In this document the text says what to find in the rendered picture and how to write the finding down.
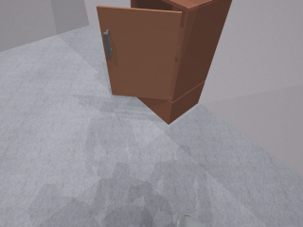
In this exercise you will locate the right robot thigh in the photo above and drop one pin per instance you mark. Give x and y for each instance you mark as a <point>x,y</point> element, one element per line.
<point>187,221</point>

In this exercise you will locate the cupboard door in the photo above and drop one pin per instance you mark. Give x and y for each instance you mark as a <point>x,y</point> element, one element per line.
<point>143,43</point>

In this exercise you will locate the handle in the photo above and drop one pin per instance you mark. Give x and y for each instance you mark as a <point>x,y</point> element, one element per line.
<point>107,43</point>

